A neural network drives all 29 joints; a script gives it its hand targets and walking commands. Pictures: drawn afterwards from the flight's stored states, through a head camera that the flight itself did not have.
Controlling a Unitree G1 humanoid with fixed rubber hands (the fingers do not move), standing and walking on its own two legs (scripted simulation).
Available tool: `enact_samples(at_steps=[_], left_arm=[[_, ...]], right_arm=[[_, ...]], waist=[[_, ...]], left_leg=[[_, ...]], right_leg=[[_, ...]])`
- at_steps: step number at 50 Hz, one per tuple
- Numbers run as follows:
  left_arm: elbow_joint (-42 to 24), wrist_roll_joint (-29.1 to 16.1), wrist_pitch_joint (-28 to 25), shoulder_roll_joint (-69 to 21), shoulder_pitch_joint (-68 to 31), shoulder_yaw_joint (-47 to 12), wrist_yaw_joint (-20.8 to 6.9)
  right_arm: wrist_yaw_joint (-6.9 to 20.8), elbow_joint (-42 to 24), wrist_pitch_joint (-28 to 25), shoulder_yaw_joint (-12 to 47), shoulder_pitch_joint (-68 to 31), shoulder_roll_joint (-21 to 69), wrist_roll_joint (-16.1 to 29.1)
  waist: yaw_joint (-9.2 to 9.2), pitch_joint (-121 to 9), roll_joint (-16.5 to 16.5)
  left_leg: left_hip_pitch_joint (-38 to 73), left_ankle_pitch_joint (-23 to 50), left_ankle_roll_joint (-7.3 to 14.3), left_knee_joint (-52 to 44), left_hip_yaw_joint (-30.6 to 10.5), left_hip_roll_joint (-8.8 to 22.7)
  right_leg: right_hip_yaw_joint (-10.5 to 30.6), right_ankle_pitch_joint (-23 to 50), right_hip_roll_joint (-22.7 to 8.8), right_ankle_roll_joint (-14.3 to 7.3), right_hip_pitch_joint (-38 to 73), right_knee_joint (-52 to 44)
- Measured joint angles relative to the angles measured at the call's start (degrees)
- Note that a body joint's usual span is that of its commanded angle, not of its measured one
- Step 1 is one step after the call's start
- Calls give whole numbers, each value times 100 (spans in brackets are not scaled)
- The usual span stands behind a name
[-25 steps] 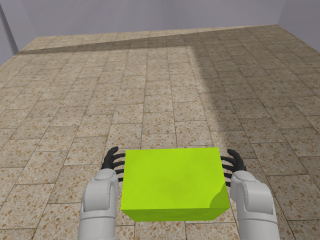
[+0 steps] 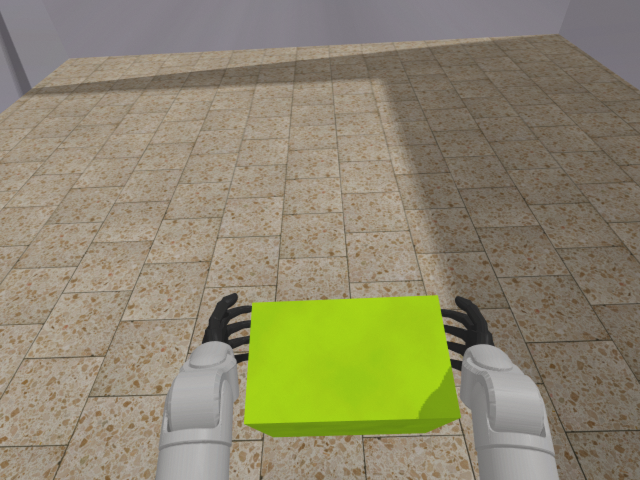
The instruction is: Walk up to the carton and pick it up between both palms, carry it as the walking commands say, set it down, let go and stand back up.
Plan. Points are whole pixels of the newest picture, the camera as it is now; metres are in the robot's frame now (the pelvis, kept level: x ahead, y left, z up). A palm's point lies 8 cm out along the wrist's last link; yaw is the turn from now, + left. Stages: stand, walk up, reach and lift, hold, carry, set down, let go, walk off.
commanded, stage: carry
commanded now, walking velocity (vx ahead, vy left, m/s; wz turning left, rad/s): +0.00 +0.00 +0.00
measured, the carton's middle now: (346, 373) +0.29 -0.01 -0.04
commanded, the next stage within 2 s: hold in 0.36 s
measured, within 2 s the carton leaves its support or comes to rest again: neither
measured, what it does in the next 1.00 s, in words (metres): shifts its weight, turning right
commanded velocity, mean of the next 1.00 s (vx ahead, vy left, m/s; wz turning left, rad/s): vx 0.00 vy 0.00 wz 0.00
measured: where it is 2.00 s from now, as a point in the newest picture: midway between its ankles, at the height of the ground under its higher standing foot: outside the picture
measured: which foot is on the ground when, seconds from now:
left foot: down 0.00-1.00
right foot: down 0.00-1.00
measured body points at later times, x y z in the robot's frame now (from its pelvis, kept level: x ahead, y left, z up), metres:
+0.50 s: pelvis +0.00 +0.01 +0.01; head -0.02 +0.00 +0.46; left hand +0.29 +0.17 +0.03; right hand +0.28 -0.15 +0.02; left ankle +0.04 +0.19 -0.72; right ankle +0.01 -0.03 -0.73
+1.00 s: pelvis +0.00 +0.10 +0.01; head -0.07 +0.11 +0.45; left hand +0.32 +0.22 +0.05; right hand +0.28 -0.10 +0.06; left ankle +0.04 +0.20 -0.73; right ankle +0.01 -0.03 -0.73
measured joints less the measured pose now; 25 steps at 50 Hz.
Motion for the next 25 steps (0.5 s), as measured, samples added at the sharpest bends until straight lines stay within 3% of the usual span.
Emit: enact_samples(at_steps=[20, 21, 23, 25], left_arm=[[152, -4, -203, 2, 16, 54, -18], [192, 8, -239, 0, -1, 76, -53], [378, 80, -433, 2, -6, 272, -230], [322, 104, -583, 27, 215, 467, -331]], right_arm=[[32, 199, -251, -16, -2, 0, -10], [25, 239, -296, -23, -8, 1, -19], [-41, 611, -551, -6, -112, 19, -20], [-78, 916, -723, 183, -181, 32, 18]], waist=[[19, 56, 0], [68, 87, -22], [477, 232, -120], [762, 297, -118]], left_leg=[[81, -1, -9, -20, 71, 27], [126, 0, 11, -36, 74, -5], [498, -108, 235, -213, -158, -280], [799, -176, 431, -343, -370, -500]], right_leg=[[-13, 23, -11, 28, 90, -60], [27, 23, -22, 35, 102, -48], [463, 60, 20, 55, 155, 8], [941, 172, 140, 76, 209, -51]])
